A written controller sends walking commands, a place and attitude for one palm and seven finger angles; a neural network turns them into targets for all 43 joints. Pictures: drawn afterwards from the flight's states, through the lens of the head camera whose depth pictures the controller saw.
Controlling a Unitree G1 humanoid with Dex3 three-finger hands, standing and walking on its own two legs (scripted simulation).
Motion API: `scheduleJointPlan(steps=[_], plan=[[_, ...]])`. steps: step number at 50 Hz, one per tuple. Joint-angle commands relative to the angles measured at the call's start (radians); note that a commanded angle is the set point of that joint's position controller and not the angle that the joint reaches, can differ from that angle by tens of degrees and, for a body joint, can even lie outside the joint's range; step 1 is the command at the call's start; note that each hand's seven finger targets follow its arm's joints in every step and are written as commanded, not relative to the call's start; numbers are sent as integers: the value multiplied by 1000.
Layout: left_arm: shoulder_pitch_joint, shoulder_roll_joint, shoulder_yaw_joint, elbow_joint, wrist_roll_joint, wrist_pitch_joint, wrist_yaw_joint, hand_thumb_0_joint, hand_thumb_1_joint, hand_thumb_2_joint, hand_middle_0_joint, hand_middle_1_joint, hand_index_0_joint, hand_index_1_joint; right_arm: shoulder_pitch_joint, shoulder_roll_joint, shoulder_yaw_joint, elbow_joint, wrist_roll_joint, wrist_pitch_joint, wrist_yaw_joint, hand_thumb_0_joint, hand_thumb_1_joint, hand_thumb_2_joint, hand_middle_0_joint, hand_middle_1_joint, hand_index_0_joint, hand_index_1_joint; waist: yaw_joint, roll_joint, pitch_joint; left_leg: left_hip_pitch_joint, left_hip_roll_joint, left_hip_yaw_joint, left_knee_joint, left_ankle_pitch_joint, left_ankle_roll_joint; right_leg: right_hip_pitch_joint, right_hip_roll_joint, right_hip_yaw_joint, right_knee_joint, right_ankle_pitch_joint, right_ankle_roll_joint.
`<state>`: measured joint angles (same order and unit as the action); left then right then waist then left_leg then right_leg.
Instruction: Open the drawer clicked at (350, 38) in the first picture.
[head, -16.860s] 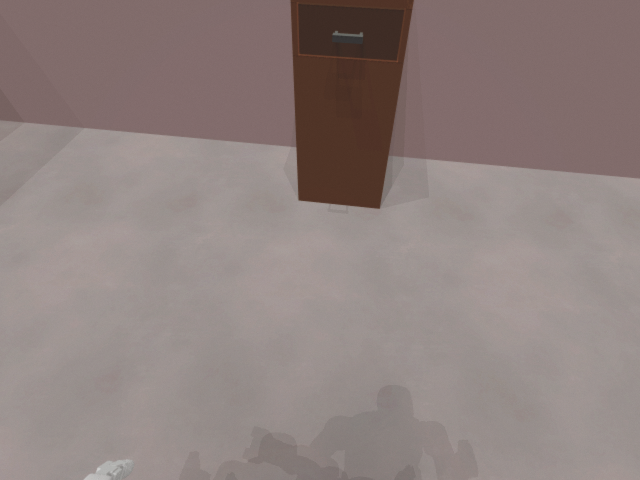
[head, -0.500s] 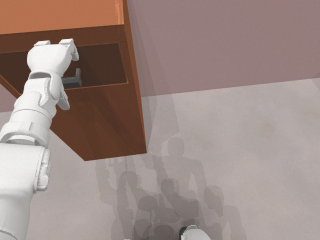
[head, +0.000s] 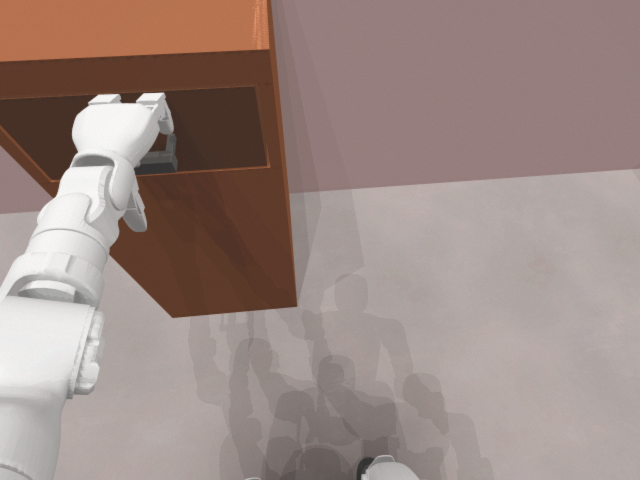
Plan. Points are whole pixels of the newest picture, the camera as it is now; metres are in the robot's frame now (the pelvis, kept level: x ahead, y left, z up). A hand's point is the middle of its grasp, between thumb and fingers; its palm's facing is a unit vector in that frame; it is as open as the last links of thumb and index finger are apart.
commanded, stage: lower the fingers behind the handle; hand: left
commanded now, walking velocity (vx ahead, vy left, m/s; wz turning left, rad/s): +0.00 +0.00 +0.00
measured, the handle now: (140, 153) +0.56 +0.23 +0.03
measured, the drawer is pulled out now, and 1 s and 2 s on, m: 0.00 0.00 0.00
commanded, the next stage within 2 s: lift the fingers back up to retry in 1.30 s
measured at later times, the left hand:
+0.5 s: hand (135, 175) +0.50 +0.22 +0.04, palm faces -0.10 +0.01 -1.00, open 13.8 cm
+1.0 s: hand (135, 176) +0.51 +0.23 +0.04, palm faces -0.03 +0.02 -1.00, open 13.7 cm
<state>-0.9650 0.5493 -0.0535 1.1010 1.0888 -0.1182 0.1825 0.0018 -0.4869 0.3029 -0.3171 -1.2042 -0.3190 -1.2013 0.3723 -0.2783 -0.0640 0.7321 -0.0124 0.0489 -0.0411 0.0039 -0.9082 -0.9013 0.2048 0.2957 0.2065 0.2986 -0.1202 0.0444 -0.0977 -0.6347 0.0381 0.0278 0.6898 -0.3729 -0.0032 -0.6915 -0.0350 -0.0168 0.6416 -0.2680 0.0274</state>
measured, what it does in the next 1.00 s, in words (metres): stands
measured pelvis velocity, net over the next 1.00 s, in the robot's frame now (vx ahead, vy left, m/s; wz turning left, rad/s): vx -0.03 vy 0.01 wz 0.00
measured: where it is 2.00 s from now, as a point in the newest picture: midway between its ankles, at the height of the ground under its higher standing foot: outside the picture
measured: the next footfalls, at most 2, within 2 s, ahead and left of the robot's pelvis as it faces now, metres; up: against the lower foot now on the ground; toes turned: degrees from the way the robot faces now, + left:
none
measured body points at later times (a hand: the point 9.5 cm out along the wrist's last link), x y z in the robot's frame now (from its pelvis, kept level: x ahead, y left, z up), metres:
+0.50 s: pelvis -0.01 +0.00 -0.01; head +0.11 -0.01 +0.43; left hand +0.50 +0.22 +0.10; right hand -0.02 -0.28 -0.14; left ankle -0.04 +0.12 -0.72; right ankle +0.01 -0.14 -0.72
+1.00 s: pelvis -0.03 +0.01 -0.03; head +0.10 +0.01 +0.41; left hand +0.51 +0.22 +0.09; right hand -0.04 -0.27 -0.15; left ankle -0.04 +0.12 -0.72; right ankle +0.01 -0.14 -0.72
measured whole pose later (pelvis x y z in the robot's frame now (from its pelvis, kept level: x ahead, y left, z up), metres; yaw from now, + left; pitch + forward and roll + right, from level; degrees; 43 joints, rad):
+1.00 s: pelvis -0.03 +0.01 -0.03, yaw +0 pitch +22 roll -1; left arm -1.08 0.58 -0.05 1.24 1.12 -0.04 0.29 0.00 -0.49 0.30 -0.32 -1.23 -0.31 -1.29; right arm 0.37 -0.27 -0.03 0.73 -0.02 0.05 -0.02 0.00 -0.91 -0.90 0.21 0.30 0.21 0.30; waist -0.17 0.05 -0.12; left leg -0.86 0.04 0.02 0.88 -0.42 0.01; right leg -0.90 -0.04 -0.01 0.80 -0.29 0.03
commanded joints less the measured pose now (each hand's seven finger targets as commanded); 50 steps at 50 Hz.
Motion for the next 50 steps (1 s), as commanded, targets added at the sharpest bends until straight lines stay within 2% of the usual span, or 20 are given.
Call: scheduleJointPlan(steps=[1,2,4,6,8,15,17,19,20,22,23,24,27,31,37,39,42,45,48,50], plan=[[-495,243,102,-272,-8,-38,91,0,-500,300,-300,-1200,-300,-1200,165,-149,-58,-32,-20,-7,-4,0,-900,-900,200,300,200,300,-11,104,-523,283,-47,-15,2,610,21,230,73,-22,12,380,-47],[-482,275,134,-276,-3,-36,111,0,-500,300,-300,-1200,-300,-1200,161,-152,-58,-28,-26,-6,2,0,-900,-900,200,300,200,300,-1,94,-536,273,-47,-13,14,643,22,234,75,-24,23,401,-47],[-430,292,157,-213,3,1,147,0,-500,300,-300,-1200,-300,-1200,151,-155,-48,-22,-29,1,13,0,-900,-900,200,300,200,300,2,56,-487,198,-49,-8,14,592,24,239,74,-29,34,396,-45],[-407,270,140,-181,15,38,168,0,-500,300,-300,-1200,-300,-1200,144,-155,-50,-24,-25,1,20,0,-900,-900,200,300,200,300,-2,23,-465,158,-53,2,8,539,27,250,75,-31,32,391,-45],[-434,276,135,-184,25,64,181,0,-500,300,-300,-1200,-300,-1200,147,-160,-52,-21,-26,3,25,0,-900,-900,200,300,200,300,-8,31,-499,168,-51,4,11,542,27,256,73,-26,35,403,-44],[-428,274,101,-87,18,132,142,0,-500,300,-300,-1200,-300,-1200,132,-165,-40,-23,-12,14,17,0,-900,-900,200,300,200,300,-19,-11,-453,112,-60,19,-11,399,34,275,68,-16,13,350,-38],[-446,259,85,-78,11,120,118,0,-500,300,-300,-1200,-300,-1200,134,-167,-39,-26,-9,12,9,0,-900,-900,200,300,200,300,-36,-39,-428,107,-59,15,-15,355,39,257,68,-13,1,316,-37],[-457,270,82,-97,13,88,96,0,-500,300,-300,-1200,-300,-1200,140,-167,-39,-32,-8,5,0,0,-900,-900,200,300,200,300,-38,-22,-432,109,-57,11,-11,333,40,241,67,-8,6,295,-37],[-449,228,50,-98,15,71,85,0,-500,300,-300,-1200,-300,-1200,141,-160,-40,-39,-8,1,-5,0,-900,-900,200,300,200,300,-43,-16,-433,112,-61,12,-7,334,41,236,67,-9,6,293,-38],[-476,225,52,-137,10,23,75,0,-500,300,-300,-1200,-300,-1200,154,-158,-48,-35,-11,-5,-8,0,-900,-900,200,300,200,300,-57,-8,-444,132,-56,7,9,341,42,206,69,-6,10,288,-39],[-449,262,81,-121,13,6,75,0,-500,300,-300,-1200,-300,-1200,155,-161,-44,-31,-15,-6,-12,0,-900,-900,200,300,200,300,-43,-6,-433,105,-57,6,14,326,42,204,65,-5,19,275,-39],[-451,275,92,-131,9,-7,81,0,-500,300,-300,-1200,-300,-1200,158,-164,-43,-34,-16,-7,-13,0,-900,-900,200,300,200,300,-47,-4,-448,98,-59,5,23,317,43,197,67,-3,28,270,-40],[-413,246,85,-109,13,-22,93,0,-500,300,-300,-1200,-300,-1200,171,-160,-48,-27,-20,-11,-7,0,-900,-900,200,300,200,300,-44,-6,-450,80,-60,3,46,346,40,174,69,-8,46,285,-44],[-428,237,79,-103,22,-13,129,0,-500,300,-300,-1200,-300,-1200,182,-163,-52,-18,-24,-16,2,0,-900,-900,200,300,200,300,-49,43,-445,66,-55,-1,67,339,34,112,71,-15,65,252,-47],[-442,225,67,-54,30,48,155,0,-500,300,-300,-1200,-300,-1200,189,-171,-51,-6,-24,-10,16,0,-900,-900,200,300,200,300,-61,34,-449,46,-54,-4,82,329,34,86,76,-22,74,234,-48],[-458,221,46,-10,26,77,151,0,-500,300,-300,-1200,-300,-1200,191,-174,-44,-7,-20,-5,13,0,-900,-900,200,300,200,300,-79,23,-409,20,-55,-6,76,288,36,68,75,-25,70,203,-45],[-470,255,61,17,28,97,135,0,-500,300,-300,-1200,-300,-1200,190,-182,-37,-5,-18,-2,13,0,-900,-900,200,300,200,300,-78,15,-403,7,-53,-7,76,266,39,57,74,-25,73,180,-47],[-459,220,19,63,36,110,113,0,-500,300,-300,-1200,-300,-1200,187,-178,-29,-14,-13,-3,8,0,-900,-900,200,300,200,300,-92,5,-356,-25,-54,-11,79,209,39,12,74,-31,75,124,-45],[-471,248,33,52,38,101,95,0,-500,300,-300,-1200,-300,-1200,189,-179,-25,-26,-15,-2,3,0,-900,-900,200,300,200,300,-86,13,-390,-28,-53,-12,84,198,41,18,73,-29,87,113,-45],[-468,240,25,59,31,96,82,0,-500,300,-300,-1200,-300,-1200,190,-177,-21,-36,-14,-4,2,0,-900,-900,200,300,200,300,-91,-3,-369,-48,-53,-13,86,172,43,10,72,-30,87,96,-44]])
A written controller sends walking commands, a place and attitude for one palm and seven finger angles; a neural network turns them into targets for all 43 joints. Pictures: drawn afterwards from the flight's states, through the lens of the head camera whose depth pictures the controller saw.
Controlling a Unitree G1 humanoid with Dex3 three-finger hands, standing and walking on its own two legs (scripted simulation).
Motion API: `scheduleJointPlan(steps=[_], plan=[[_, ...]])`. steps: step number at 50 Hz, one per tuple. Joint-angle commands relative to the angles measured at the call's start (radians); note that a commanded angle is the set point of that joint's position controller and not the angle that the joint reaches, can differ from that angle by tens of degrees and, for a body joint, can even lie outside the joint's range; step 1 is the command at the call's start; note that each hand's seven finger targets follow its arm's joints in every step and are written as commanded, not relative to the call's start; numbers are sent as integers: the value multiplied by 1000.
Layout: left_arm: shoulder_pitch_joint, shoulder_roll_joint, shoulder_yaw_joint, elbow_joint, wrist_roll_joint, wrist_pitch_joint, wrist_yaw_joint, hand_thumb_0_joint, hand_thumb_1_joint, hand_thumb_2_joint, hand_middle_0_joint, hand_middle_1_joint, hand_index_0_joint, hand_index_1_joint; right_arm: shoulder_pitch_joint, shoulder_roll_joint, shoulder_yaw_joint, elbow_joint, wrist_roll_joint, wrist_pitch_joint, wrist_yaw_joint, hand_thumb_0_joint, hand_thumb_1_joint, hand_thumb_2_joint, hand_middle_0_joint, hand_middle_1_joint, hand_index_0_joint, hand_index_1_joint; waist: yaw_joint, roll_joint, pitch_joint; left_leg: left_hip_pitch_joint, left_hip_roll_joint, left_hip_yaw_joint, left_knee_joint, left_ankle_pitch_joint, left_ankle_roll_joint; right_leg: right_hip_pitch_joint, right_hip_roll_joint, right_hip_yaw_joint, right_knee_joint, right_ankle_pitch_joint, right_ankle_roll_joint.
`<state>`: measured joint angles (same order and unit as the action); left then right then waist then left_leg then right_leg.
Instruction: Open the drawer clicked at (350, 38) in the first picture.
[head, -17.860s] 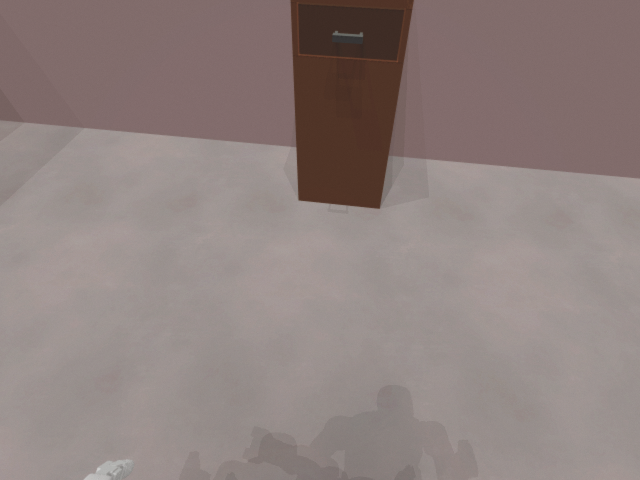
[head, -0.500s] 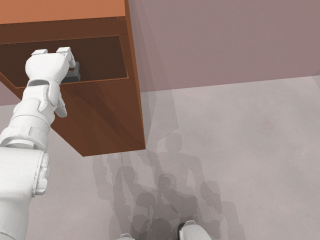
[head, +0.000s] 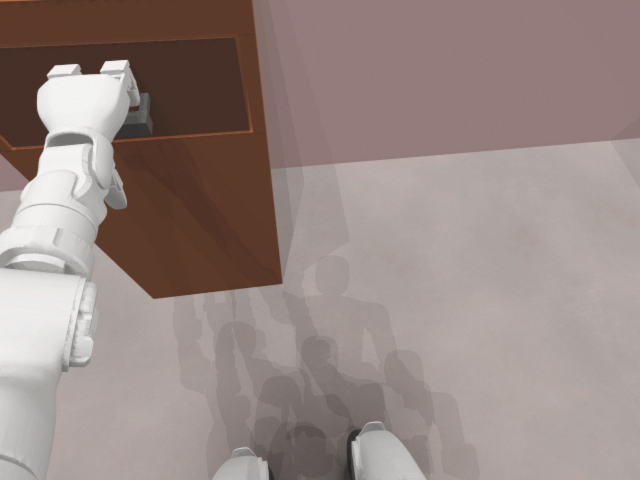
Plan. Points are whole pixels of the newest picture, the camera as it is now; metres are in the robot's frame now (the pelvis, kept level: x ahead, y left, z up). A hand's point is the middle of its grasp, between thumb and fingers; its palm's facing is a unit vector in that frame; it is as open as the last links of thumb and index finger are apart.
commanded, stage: lower the fingers behind the handle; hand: left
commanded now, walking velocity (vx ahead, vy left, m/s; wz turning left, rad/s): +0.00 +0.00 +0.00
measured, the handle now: (110, 114) +0.59 +0.22 +0.05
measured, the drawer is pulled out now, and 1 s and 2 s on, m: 0.00 0.00 0.00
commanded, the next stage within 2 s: lift the fingers back up to retry in 0.30 s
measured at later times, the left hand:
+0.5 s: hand (106, 136) +0.54 +0.22 +0.06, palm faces -0.04 +0.02 -1.00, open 13.6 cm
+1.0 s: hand (99, 126) +0.54 +0.22 +0.08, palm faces -0.09 +0.00 -1.00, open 13.4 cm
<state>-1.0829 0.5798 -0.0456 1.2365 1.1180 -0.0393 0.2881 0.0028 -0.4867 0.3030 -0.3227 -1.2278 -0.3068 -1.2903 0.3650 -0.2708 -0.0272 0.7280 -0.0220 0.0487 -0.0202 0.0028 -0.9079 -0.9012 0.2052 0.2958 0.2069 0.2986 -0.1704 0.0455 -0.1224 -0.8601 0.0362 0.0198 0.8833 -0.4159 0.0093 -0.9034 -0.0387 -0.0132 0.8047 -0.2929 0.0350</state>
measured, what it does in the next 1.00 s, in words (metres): stands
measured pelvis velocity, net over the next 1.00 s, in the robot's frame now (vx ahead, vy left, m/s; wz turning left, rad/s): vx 0.02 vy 0.00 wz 0.01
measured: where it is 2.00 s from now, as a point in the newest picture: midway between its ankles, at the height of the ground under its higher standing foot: outside the picture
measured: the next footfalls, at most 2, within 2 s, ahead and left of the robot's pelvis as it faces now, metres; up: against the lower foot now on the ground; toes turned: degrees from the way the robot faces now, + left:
none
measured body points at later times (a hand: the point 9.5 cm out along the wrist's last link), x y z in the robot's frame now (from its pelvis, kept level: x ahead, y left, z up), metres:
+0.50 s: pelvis -0.02 +0.00 -0.01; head +0.13 +0.00 +0.41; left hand +0.54 +0.22 +0.12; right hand -0.05 -0.28 -0.13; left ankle -0.01 +0.11 -0.69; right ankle +0.04 -0.15 -0.69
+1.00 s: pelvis +0.02 +0.00 +0.02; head +0.14 -0.01 +0.45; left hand +0.54 +0.22 +0.13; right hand +0.00 -0.28 -0.11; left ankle -0.01 +0.11 -0.69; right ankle +0.04 -0.15 -0.69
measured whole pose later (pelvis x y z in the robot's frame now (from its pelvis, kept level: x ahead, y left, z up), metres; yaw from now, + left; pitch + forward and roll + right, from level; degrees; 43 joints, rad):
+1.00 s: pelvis +0.02 +0.00 +0.02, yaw +1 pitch +20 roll -2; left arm -0.99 0.59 -0.04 1.11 1.08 -0.11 0.18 0.00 -0.49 0.30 -0.40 -1.22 -0.39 -1.22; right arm 0.42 -0.27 -0.04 0.73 -0.02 0.02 -0.05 0.00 -0.91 -0.90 0.21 0.30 0.21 0.30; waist -0.15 0.07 -0.10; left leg -0.73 0.04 0.00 0.77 -0.40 0.00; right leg -0.76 -0.03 -0.03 0.69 -0.28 0.03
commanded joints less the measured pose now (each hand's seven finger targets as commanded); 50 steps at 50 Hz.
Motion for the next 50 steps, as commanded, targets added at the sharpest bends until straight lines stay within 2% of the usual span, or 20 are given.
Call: scheduleJointPlan(steps=[1,2,4,9,10,12,17,20,23,25,27,28,31,33,35,39,43,46,48,50], plan=[[-363,222,24,-91,0,10,-30,0,-500,300,-300,-1200,-300,-1200,198,-186,-57,-37,-2,-5,-20,0,-900,-900,200,300,200,300,-44,6,-350,178,-50,-6,-104,211,30,216,76,-32,-71,119,-51],[-361,240,42,-102,-4,2,-35,0,-500,300,-300,-1200,-300,-1200,201,-188,-59,-36,-4,-3,-21,0,-900,-900,200,300,200,300,-40,-4,-369,185,-49,-8,-99,219,32,220,77,-31,-67,123,-52],[-360,215,21,-115,-4,-10,-40,0,-500,300,-300,-1200,-300,-1200,205,-181,-58,-46,-3,-6,-23,0,-900,-900,200,300,200,300,-38,14,-381,187,-49,-11,-97,211,30,211,77,-33,-61,112,-52],[-388,196,-1,-100,-6,-22,-42,0,-500,300,-300,-1200,-300,-1200,211,-182,-56,-47,1,-16,-26,0,-900,-900,200,300,200,300,-59,10,-340,156,-46,-20,-90,146,32,151,78,-33,-59,52,-52],[-386,201,2,-81,-1,-19,-40,0,-500,300,-300,-1200,-300,-1200,212,-184,-55,-43,1,-18,-29,0,-900,-900,200,300,200,300,-62,-17,-325,138,-46,-22,-88,130,34,147,77,-36,-58,38,-50],[-417,232,25,-99,-3,-22,-37,0,-500,300,-300,-1200,-300,-1200,218,-189,-56,-41,1,-20,-28,0,-900,-900,200,300,200,300,-61,-9,-352,137,-46,-20,-83,133,35,152,76,-32,-53,43,-51],[-445,239,18,-84,-2,-7,-37,0,-500,300,-300,-1200,-300,-1200,232,-192,-55,-38,2,-21,-29,0,-900,-900,200,300,200,300,-70,1,-375,131,-48,-24,-71,135,36,143,76,-31,-44,43,-51],[-463,217,-10,-70,4,4,-38,0,-500,300,-300,-1200,-300,-1200,233,-185,-51,-37,3,-22,-31,0,-900,-900,200,300,200,300,-79,36,-357,122,-50,-22,-72,123,34,129,74,-34,-46,34,-50],[-523,240,-1,-128,2,6,-37,0,-500,300,-300,-1200,-300,-1200,237,-184,-54,-41,1,-23,-32,0,-900,-900,200,300,200,300,-82,69,-421,172,-50,-22,-77,144,35,157,74,-31,-58,47,-48],[-536,286,27,-148,1,7,-39,0,-500,300,-300,-1200,-300,-1200,235,-185,-50,-43,3,-22,-35,0,-900,-900,200,300,200,300,-69,67,-451,180,-52,-25,-83,151,35,194,75,-28,-61,58,-48],[-558,278,23,-170,-9,6,-44,0,-500,300,-300,-1200,-300,-1200,231,-181,-51,-46,6,-23,-37,0,-900,-900,200,300,200,300,-76,57,-457,202,-51,-25,-94,147,36,207,77,-26,-79,57,-46],[-577,268,5,-181,-10,3,-45,0,-500,300,-300,-1200,-300,-1200,231,-177,-49,-48,6,-27,-42,0,-900,-900,200,300,200,300,-80,80,-446,206,-52,-25,-102,139,36,209,75,-24,-87,52,-44],[-589,301,32,-218,-20,-7,-46,0,-500,300,-300,-1200,-300,-1200,229,-178,-48,-49,7,-31,-45,0,-900,-900,200,300,200,300,-70,93,-465,245,-51,-27,-118,157,35,236,77,-23,-102,66,-44],[-594,324,44,-243,-23,-21,-47,0,-500,300,-300,-1200,-300,-1200,227,-174,-47,-49,8,-33,-51,0,-900,-900,200,300,200,300,-62,100,-482,265,-53,-23,-124,184,35,267,76,-18,-114,91,-44],[-607,267,11,-281,-29,-36,-47,0,-500,300,-300,-1200,-300,-1200,228,-166,-51,-48,8,-39,-53,0,-900,-900,200,300,200,300,-63,115,-484,313,-52,-31,-138,209,31,264,79,-25,-125,101,-46],[-589,319,69,-337,-47,-66,-38,0,-500,300,-300,-1200,-300,-1200,230,-169,-56,-40,4,-42,-55,0,-900,-900,200,300,200,300,-42,101,-518,364,-52,-30,-150,290,30,325,82,-22,-141,168,-47],[-599,281,51,-399,-55,-86,-26,0,-500,300,-300,-1200,-300,-1200,227,-163,-62,-35,3,-43,-54,0,-900,-900,200,300,200,300,-36,131,-517,428,-53,-29,-165,380,22,345,83,-28,-154,233,-50],[-580,322,98,-427,-51,-86,-8,0,-500,300,-300,-1200,-300,-1200,217,-168,-66,-30,2,-37,-50,0,-900,-900,200,300,200,300,-18,123,-519,456,-53,-31,-174,444,17,378,86,-32,-156,278,-52],[-603,271,67,-497,-57,-92,0,0,-500,300,-300,-1200,-300,-1200,212,-161,-73,-32,-2,-40,-47,0,-900,-900,200,300,200,300,-19,159,-548,527,-52,-31,-170,549,12,382,87,-38,-160,330,-51],[-582,285,89,-525,-58,-87,5,0,-500,300,-300,-1200,-300,-1200,206,-163,-77,-29,-2,-35,-41,0,-900,-900,200,300,200,300,-4,162,-570,567,-49,-34,-168,642,4,405,89,-43,-159,373,-51]])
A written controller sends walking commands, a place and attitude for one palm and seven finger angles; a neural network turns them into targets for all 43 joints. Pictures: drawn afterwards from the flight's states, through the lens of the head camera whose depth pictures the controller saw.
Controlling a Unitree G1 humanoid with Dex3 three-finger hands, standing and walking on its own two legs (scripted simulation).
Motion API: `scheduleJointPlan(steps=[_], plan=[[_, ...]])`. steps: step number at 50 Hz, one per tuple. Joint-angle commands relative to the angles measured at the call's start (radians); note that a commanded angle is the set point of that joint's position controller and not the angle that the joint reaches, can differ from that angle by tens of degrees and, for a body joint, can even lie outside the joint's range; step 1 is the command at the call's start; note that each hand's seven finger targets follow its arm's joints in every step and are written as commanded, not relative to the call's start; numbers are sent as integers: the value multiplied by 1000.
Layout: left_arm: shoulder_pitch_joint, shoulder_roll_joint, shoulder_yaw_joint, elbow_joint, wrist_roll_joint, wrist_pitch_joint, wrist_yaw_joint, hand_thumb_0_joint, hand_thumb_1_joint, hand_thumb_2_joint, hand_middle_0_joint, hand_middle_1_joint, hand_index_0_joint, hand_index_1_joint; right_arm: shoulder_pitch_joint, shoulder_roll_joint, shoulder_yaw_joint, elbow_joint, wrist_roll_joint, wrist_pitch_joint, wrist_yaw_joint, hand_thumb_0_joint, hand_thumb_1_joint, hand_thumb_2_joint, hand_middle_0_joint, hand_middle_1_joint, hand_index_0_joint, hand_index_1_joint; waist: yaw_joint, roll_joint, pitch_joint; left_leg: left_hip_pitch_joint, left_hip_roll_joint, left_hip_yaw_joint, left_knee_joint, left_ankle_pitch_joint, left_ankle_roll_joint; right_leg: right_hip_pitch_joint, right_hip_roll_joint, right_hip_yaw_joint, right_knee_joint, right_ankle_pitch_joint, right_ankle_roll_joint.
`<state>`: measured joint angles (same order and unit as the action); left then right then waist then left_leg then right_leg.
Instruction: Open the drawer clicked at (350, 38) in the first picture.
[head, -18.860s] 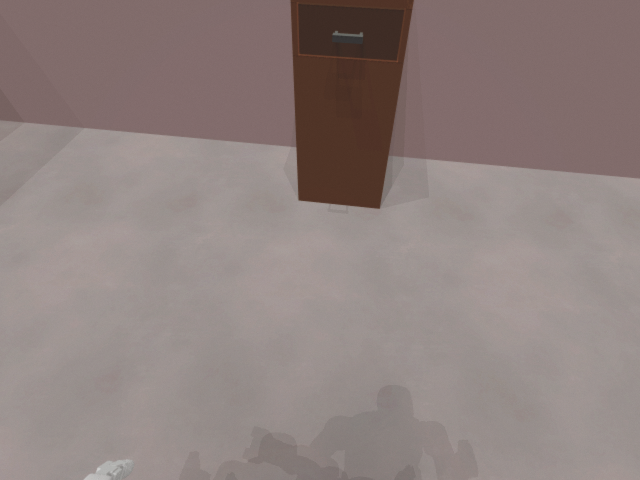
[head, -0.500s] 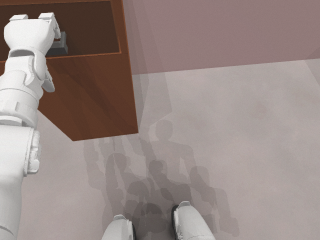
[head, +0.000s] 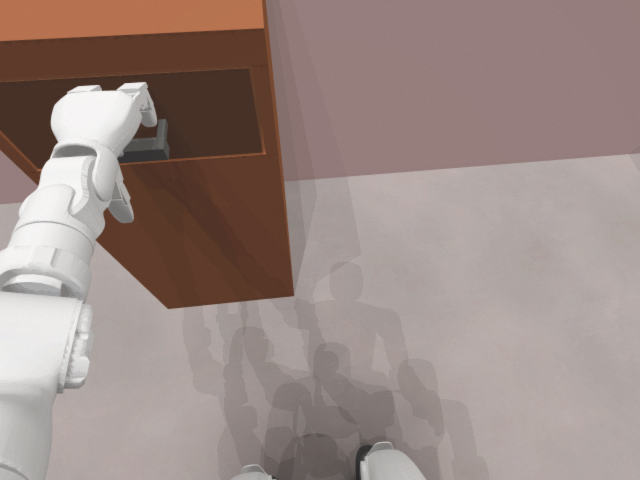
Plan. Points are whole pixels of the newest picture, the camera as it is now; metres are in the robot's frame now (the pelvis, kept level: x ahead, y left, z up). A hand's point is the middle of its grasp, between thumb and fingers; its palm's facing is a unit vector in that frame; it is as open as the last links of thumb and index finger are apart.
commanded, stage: lift the fingers back up to retry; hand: left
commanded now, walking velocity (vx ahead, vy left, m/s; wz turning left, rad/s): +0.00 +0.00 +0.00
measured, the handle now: (130, 139) +0.57 +0.22 +0.04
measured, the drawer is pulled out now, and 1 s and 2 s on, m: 0.00 0.00 0.00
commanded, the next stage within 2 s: re-aim the fingers above the handle in 0.18 s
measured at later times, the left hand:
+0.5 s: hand (113, 139) +0.52 +0.21 +0.09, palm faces -0.05 +0.01 -1.00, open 13.4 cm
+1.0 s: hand (112, 132) +0.52 +0.21 +0.10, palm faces -0.03 +0.02 -1.00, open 13.6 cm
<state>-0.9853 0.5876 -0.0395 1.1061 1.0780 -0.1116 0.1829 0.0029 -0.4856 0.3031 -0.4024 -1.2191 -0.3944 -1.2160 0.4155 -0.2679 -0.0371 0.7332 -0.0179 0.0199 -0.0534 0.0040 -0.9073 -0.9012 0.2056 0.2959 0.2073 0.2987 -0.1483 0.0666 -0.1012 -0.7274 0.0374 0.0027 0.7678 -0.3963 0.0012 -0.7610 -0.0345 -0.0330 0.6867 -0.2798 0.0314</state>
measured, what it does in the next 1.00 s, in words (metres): stands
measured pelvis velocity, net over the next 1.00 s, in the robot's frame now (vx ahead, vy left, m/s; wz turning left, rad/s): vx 0.00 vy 0.00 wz -0.02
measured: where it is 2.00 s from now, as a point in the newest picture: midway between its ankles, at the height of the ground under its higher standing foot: outside the picture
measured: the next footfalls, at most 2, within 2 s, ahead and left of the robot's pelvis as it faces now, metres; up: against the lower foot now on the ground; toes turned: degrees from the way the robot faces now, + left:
none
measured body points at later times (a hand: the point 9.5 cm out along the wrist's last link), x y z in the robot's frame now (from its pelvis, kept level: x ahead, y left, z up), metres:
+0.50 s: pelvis +0.01 -0.01 +0.01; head +0.11 -0.02 +0.45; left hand +0.52 +0.21 +0.14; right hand +0.04 -0.28 -0.12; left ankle -0.03 +0.12 -0.71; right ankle +0.01 -0.15 -0.71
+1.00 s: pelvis +0.00 +0.00 +0.01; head +0.10 -0.02 +0.45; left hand +0.52 +0.20 +0.15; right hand -0.01 -0.28 -0.12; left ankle -0.03 +0.12 -0.71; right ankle +0.01 -0.15 -0.71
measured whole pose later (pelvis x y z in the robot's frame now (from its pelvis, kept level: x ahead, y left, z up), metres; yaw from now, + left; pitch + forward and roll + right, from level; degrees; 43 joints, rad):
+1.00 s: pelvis +0.00 +0.00 +0.01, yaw -1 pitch +17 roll -1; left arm -1.00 0.56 -0.04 1.12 1.10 -0.07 0.20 0.00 -0.49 0.30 -0.33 -1.21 -0.35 -1.22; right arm 0.38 -0.27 -0.06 0.74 0.00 0.05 -0.04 0.00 -0.91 -0.90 0.20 0.30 0.21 0.30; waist -0.13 0.05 -0.09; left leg -0.62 0.04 0.03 0.68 -0.37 0.00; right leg -0.68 -0.03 -0.01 0.63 -0.26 0.03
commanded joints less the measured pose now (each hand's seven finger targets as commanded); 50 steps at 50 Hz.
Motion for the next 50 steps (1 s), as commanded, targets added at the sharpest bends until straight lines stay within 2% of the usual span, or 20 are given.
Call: scheduleJointPlan(steps=[1,5,7,10,12,13,14,17,20,21,24,25,27,33,40,41,44,45,47,50], plan=[[-667,258,79,-396,-26,-11,112,0,-500,300,-300,-1200,-300,-1200,153,-164,-68,-37,-8,-4,-5,0,-900,-900,200,300,200,300,-28,132,-585,444,-49,-16,-53,640,12,268,86,-24,-44,370,-45],[-583,212,66,-350,-31,20,108,0,-500,300,-300,-1200,-300,-1200,138,-160,-70,-24,-6,11,8,0,-900,-900,200,300,200,300,-15,96,-528,439,-45,-13,-63,711,9,289,84,-29,-52,413,-42],[-568,211,65,-311,-30,38,105,0,-500,300,-300,-1200,-300,-1200,129,-165,-70,-23,-3,21,12,0,-900,-900,200,300,200,300,-19,44,-502,409,-49,-5,-76,669,15,314,84,-26,-62,421,-42],[-554,225,65,-251,-18,63,96,0,-500,300,-300,-1200,-300,-1200,108,-163,-63,-25,3,27,12,0,-900,-900,200,300,200,300,-14,17,-439,340,-59,9,-106,551,22,346,77,-19,-70,403,-44],[-561,280,107,-284,-11,53,92,0,-500,300,-300,-1200,-300,-1200,98,-167,-65,-36,1,31,9,0,-900,-900,200,300,200,300,3,21,-499,358,-61,16,-102,579,26,384,74,-10,-62,434,-45],[-562,272,97,-287,-3,51,92,0,-500,300,-300,-1200,-300,-1200,97,-160,-67,-37,0,32,7,0,-900,-900,200,300,200,300,0,42,-512,373,-60,12,-100,605,24,379,73,-10,-56,444,-44],[-542,239,81,-287,-6,51,89,0,-500,300,-300,-1200,-300,-1200,91,-154,-66,-45,0,32,8,0,-900,-900,200,300,200,300,8,48,-507,373,-62,16,-98,617,24,383,73,-11,-57,448,-43],[-529,278,114,-281,-6,39,82,0,-500,300,-300,-1200,-300,-1200,86,-160,-67,-47,-1,36,5,0,-900,-900,200,300,200,300,9,-1,-507,358,-59,18,-97,610,28,408,72,-5,-57,466,-41],[-523,225,71,-271,-4,38,76,0,-500,300,-300,-1200,-300,-1200,81,-154,-69,-53,2,33,7,0,-900,-900,200,300,200,300,3,24,-472,354,-60,24,-105,572,26,380,71,-7,-64,434,-41],[-494,255,100,-256,-5,39,75,0,-500,300,-300,-1200,-300,-1200,83,-158,-71,-52,3,35,6,0,-900,-900,200,300,200,300,12,0,-482,347,-59,23,-105,563,27,389,73,-6,-61,429,-42],[-521,203,52,-239,-1,42,73,0,-500,300,-300,-1200,-300,-1200,85,-155,-72,-51,4,32,6,0,-900,-900,200,300,200,300,-6,6,-456,339,-62,27,-109,519,29,369,73,-4,-71,405,-41],[-517,233,76,-238,3,41,74,0,-500,300,-300,-1200,-300,-1200,86,-160,-72,-49,6,31,4,0,-900,-900,200,300,200,300,1,-6,-455,329,-60,25,-113,510,28,371,72,-5,-69,396,-42],[-537,221,65,-240,-2,38,70,0,-500,300,-300,-1200,-300,-1200,87,-160,-74,-52,5,30,3,0,-900,-900,200,300,200,300,-8,-16,-466,332,-64,31,-110,494,32,378,73,2,-76,397,-41],[-525,268,102,-268,1,18,66,0,-500,300,-300,-1200,-300,-1200,95,-160,-76,-47,0,25,2,0,-900,-900,200,300,200,300,9,15,-506,343,-61,28,-110,517,32,399,71,5,-69,411,-43],[-485,247,76,-188,10,44,66,0,-500,300,-300,-1200,-300,-1200,91,-166,-71,-37,10,23,5,0,-900,-900,200,300,200,300,6,1,-407,289,-58,33,-134,423,29,355,72,-1,-86,330,-46],[-499,271,89,-185,9,47,65,0,-500,300,-300,-1200,-300,-1200,93,-171,-69,-36,12,23,3,0,-900,-900,200,300,200,300,5,-17,-398,277,-57,30,-140,397,30,353,72,-1,-89,309,-45],[-529,236,63,-220,13,41,66,0,-500,300,-300,-1200,-300,-1200,101,-165,-74,-42,10,17,5,0,-900,-900,200,300,200,300,5,35,-446,328,-56,27,-137,437,28,343,74,-2,-84,317,-50],[-521,233,65,-220,14,40,65,0,-500,300,-300,-1200,-300,-1200,98,-164,-75,-42,9,15,5,0,-900,-900,200,300,200,300,6,26,-452,333,-55,28,-133,443,29,342,74,-2,-84,317,-49],[-524,218,55,-198,12,43,61,0,-500,300,-300,-1200,-300,-1200,104,-168,-75,-39,9,17,5,0,-900,-900,200,300,200,300,-4,-6,-438,329,-52,22,-137,445,27,337,77,-7,-87,313,-49],[-519,194,32,-166,11,53,59,0,-500,300,-300,-1200,-300,-1200,98,-167,-71,-38,12,13,4,0,-900,-900,200,300,200,300,-10,-6,-394,309,-53,24,-145,392,29,307,75,-6,-96,270,-47]])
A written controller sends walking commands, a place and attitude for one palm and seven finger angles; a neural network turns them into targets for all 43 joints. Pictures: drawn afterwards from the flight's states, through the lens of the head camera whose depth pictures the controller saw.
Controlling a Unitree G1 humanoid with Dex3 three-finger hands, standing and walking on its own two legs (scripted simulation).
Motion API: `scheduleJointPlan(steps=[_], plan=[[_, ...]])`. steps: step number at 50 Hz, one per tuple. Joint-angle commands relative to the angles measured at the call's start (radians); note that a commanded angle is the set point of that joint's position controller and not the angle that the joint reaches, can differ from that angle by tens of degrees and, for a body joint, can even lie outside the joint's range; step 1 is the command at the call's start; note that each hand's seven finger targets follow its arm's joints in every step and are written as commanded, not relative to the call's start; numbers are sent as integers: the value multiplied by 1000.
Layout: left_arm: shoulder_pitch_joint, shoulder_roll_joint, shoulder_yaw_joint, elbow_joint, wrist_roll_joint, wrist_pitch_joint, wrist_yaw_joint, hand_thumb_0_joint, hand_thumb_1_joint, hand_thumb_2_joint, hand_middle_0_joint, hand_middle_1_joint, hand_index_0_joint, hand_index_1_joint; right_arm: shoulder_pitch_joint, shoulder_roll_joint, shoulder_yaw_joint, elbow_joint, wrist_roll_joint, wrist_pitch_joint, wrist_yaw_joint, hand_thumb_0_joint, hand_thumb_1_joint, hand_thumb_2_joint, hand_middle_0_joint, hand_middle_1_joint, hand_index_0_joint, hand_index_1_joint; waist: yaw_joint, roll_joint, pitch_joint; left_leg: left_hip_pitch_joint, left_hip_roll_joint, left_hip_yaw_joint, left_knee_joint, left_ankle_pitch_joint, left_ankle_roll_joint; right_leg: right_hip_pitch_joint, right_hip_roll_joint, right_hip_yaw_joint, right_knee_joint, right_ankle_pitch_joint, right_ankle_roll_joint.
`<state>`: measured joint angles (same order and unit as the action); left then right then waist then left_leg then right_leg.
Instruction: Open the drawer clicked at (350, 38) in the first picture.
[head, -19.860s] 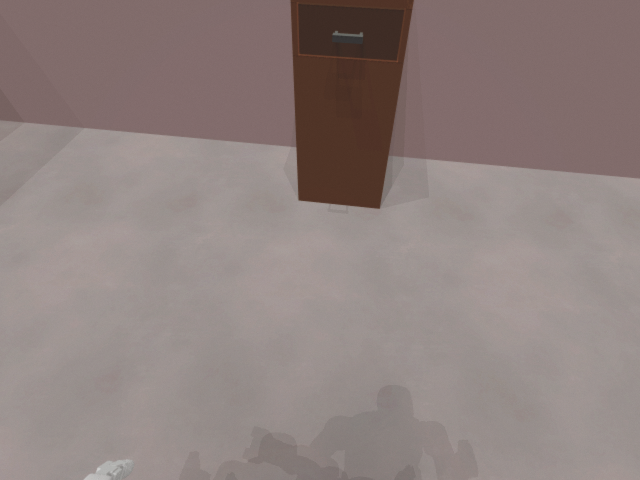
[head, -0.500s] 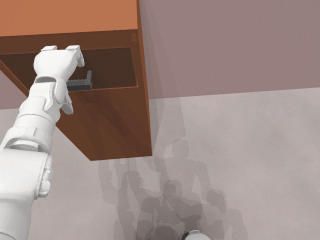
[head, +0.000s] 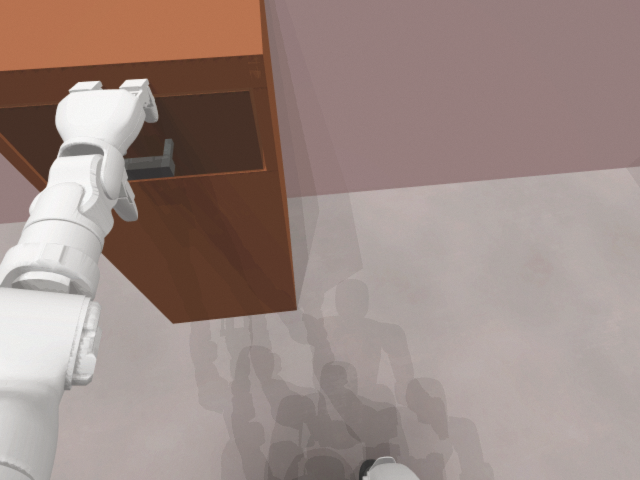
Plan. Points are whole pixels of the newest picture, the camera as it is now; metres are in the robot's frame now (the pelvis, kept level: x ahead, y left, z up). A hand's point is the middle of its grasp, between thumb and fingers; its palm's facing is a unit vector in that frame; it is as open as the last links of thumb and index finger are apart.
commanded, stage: re-aim the fingers above the handle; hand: left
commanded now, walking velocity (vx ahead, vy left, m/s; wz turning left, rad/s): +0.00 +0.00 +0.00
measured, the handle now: (138, 158) +0.56 +0.23 +0.03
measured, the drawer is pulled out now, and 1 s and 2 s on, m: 0.00 0.00 0.00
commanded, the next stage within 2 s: lower the fingers behind the handle in 1.30 s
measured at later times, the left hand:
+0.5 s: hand (120, 152) +0.52 +0.22 +0.09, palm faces -0.03 +0.01 -1.00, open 13.7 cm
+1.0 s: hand (116, 156) +0.51 +0.23 +0.09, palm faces -0.02 +0.00 -1.00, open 13.8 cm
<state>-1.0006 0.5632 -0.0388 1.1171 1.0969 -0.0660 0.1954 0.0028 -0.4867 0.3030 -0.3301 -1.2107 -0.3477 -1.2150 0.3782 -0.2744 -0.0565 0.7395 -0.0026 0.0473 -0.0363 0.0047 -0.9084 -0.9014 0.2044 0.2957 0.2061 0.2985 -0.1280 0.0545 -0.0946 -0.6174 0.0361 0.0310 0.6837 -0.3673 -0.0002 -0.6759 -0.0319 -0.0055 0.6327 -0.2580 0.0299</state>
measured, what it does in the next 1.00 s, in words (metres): stands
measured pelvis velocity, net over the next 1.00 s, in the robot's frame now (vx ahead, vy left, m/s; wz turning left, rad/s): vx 0.01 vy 0.00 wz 0.00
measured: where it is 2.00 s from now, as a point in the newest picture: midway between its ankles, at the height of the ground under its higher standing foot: outside the picture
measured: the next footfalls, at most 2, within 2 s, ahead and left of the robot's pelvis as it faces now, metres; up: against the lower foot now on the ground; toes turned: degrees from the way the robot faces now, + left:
none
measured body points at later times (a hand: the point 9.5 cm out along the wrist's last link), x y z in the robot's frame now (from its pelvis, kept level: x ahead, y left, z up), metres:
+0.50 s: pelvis +0.00 +0.00 +0.00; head +0.10 -0.01 +0.44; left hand +0.51 +0.22 +0.14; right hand +0.01 -0.28 -0.13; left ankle -0.03 +0.12 -0.72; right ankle +0.02 -0.14 -0.72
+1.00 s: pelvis +0.01 +0.00 +0.00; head +0.10 -0.01 +0.44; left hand +0.51 +0.22 +0.14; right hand +0.03 -0.28 -0.13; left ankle -0.03 +0.12 -0.72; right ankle +0.02 -0.14 -0.72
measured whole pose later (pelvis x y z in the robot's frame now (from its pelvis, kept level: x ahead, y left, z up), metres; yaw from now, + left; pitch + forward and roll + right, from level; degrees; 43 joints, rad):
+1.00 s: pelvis +0.01 +0.00 +0.00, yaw +0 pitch +17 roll -1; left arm -0.93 0.56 -0.01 1.04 1.09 -0.11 0.18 0.00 -0.49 0.30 -0.32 -1.20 -0.32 -1.20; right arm 0.34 -0.27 -0.06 0.72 -0.01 0.06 -0.04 0.00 -0.91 -0.90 0.20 0.30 0.21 0.30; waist -0.11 0.05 -0.10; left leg -0.60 0.04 0.02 0.68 -0.38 0.00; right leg -0.66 -0.03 -0.01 0.63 -0.27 0.03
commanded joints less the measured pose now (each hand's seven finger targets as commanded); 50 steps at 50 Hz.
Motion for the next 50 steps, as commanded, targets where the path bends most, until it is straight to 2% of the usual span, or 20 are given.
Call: scheduleJointPlan(steps=[1,5,7,10,13,15,17,19,21,22,27,29,32,35,38,40,42,44,46,50], plan=[[-518,244,50,-185,-10,6,48,0,-500,300,-300,-1200,-300,-1200,141,-163,-50,-43,-2,-16,-13,0,-900,-900,200,300,200,300,-27,7,-408,199,-50,-7,-65,353,29,225,72,-34,-41,240,-46],[-515,246,56,-204,-5,1,47,0,-500,300,-300,-1200,-300,-1200,141,-158,-51,-46,-8,-18,-12,0,-900,-900,200,300,200,300,-16,41,-448,225,-50,-6,-51,411,28,238,71,-34,-29,278,-49],[-511,251,62,-192,-12,-1,42,0,-500,300,-300,-1200,-300,-1200,144,-163,-50,-45,-9,-14,-12,0,-900,-900,200,300,200,300,-25,0,-443,211,-51,-5,-52,403,30,253,71,-31,-35,288,-46],[-507,231,42,-202,-10,-4,39,0,-500,300,-300,-1200,-300,-1200,139,-157,-50,-52,-7,-15,-14,0,-900,-900,200,300,200,300,-23,14,-439,207,-52,-4,-54,397,30,248,70,-32,-32,286,-45],[-463,310,105,-191,-7,-7,41,0,-500,300,-300,-1200,-300,-1200,136,-164,-47,-49,-11,-6,-15,0,-900,-900,200,300,200,300,-2,7,-449,197,-51,-2,-49,429,30,273,68,-31,-20,316,-45],[-464,269,68,-173,-8,-1,38,0,-500,300,-300,-1200,-300,-1200,130,-160,-44,-54,-6,-6,-16,0,-900,-900,200,300,200,300,-15,-5,-398,175,-53,1,-54,385,30,249,69,-34,-29,285,-44],[-484,299,92,-197,-4,-10,43,0,-500,300,-300,-1200,-300,-1200,131,-164,-48,-53,-6,-7,-15,0,-900,-900,200,300,200,300,-12,-11,-421,181,-52,2,-52,391,31,261,69,-30,-29,291,-45],[-448,325,115,-206,-2,-7,46,0,-500,300,-300,-1200,-300,-1200,132,-163,-46,-58,-8,-4,-13,0,-900,-900,200,300,200,300,10,13,-465,191,-55,2,-46,435,30,288,68,-30,-13,328,-46],[-453,282,85,-222,-5,-7,43,0,-500,300,-300,-1200,-300,-1200,131,-157,-49,-63,-8,-3,-11,0,-900,-900,200,300,200,300,4,32,-461,204,-53,5,-43,455,27,277,69,-32,-15,336,-45],[-453,291,98,-224,-6,-10,43,0,-500,300,-300,-1200,-300,-1200,131,-159,-51,-61,-8,-1,-10,0,-900,-900,200,300,200,300,1,1,-464,199,-52,5,-39,465,29,291,69,-31,-16,351,-44],[-429,327,123,-241,-12,-8,37,0,-500,300,-300,-1200,-300,-1200,119,-162,-51,-66,-7,4,-14,0,-900,-900,200,300,200,300,10,-6,-472,188,-56,12,-42,445,34,321,67,-23,-19,365,-42],[-401,319,115,-229,-15,-8,33,0,-500,300,-300,-1200,-300,-1200,116,-162,-50,-68,-5,4,-14,0,-900,-900,200,300,200,300,12,-7,-449,181,-56,15,-47,430,35,318,67,-25,-21,361,-41],[-408,290,100,-282,-11,-21,26,0,-500,300,-300,-1200,-300,-1200,118,-156,-58,-73,-7,6,-14,0,-900,-900,200,300,200,300,14,24,-495,233,-52,8,-36,508,32,314,71,-27,-17,385,-44],[-359,242,73,-277,-24,-24,17,0,-500,300,-300,-1200,-300,-1200,116,-153,-60,-71,-7,6,-11,0,-900,-900,200,300,200,300,14,26,-455,241,-50,6,-38,516,32,298,72,-32,-26,376,-43],[-369,249,71,-248,-28,-23,12,0,-500,300,-300,-1200,-300,-1200,114,-157,-57,-64,-3,12,-15,0,-900,-900,200,300,200,300,0,-26,-411,203,-53,8,-53,440,34,296,70,-32,-37,347,-41],[-401,249,64,-243,-21,-21,16,0,-500,300,-300,-1200,-300,-1200,110,-158,-55,-60,0,8,-15,0,-900,-900,200,300,200,300,-4,-7,-370,194,-55,4,-58,411,33,266,71,-35,-39,314,-46],[-431,277,87,-284,-20,-33,22,0,-500,300,-300,-1200,-300,-1200,112,-160,-57,-61,-3,7,-16,0,-900,-900,200,300,200,300,1,3,-418,219,-54,2,-55,438,31,281,70,-31,-34,326,-48],[-458,246,61,-299,-19,-40,30,0,-500,300,-300,-1200,-300,-1200,115,-151,-57,-62,-7,3,-15,0,-900,-900,200,300,200,300,-8,48,-433,242,-55,2,-45,461,31,267,70,-30,-29,340,-48],[-417,307,119,-296,-15,-44,37,0,-500,300,-300,-1200,-300,-1200,113,-155,-57,-62,-11,4,-14,0,-900,-900,200,300,200,300,17,39,-474,240,-56,-1,-38,490,28,295,70,-30,-14,358,-48],[-400,287,108,-254,-16,-23,48,0,-500,300,-300,-1200,-300,-1200,109,-154,-53,-60,-11,7,-9,0,-900,-900,200,300,200,300,14,28,-445,216,-54,1,-37,494,26,285,70,-35,-10,362,-46]])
